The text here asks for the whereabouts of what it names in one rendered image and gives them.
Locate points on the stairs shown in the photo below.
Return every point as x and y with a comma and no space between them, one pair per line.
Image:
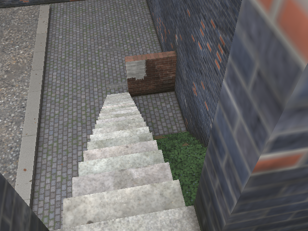
124,174

